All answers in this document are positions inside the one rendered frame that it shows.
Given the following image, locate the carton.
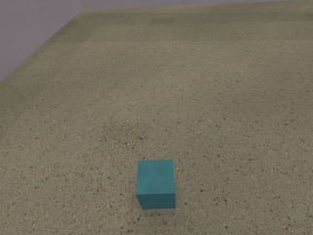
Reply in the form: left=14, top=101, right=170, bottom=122
left=135, top=159, right=176, bottom=210

